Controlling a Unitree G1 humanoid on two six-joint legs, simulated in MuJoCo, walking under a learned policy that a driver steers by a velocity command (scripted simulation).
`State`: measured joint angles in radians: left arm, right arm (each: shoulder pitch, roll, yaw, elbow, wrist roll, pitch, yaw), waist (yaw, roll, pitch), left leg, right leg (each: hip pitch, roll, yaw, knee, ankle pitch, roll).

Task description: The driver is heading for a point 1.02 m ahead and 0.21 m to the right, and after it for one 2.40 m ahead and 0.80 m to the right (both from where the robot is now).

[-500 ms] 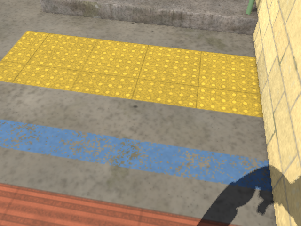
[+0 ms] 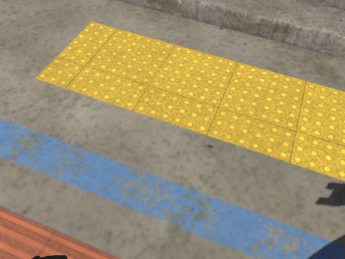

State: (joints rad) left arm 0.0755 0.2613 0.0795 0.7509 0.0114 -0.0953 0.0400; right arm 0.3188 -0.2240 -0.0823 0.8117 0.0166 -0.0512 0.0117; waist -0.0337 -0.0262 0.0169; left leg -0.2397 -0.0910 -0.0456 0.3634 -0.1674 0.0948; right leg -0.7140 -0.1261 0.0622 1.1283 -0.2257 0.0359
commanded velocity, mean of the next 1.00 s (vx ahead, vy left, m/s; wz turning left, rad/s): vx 0.25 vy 0.00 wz -0.04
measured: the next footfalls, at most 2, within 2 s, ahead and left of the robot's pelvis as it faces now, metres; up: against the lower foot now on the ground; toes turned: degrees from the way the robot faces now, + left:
right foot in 0.22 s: +0.30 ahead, -0.12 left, +0.00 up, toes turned +6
left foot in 0.50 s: +0.20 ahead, +0.12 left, +0.00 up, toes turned +4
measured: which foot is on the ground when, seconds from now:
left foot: down 0.00-0.22, up 0.24-0.48, down 0.50-0.96, up 0.98-1.00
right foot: up 0.00-0.20, down 0.22-0.56, up 0.58-0.92, down 0.94-1.00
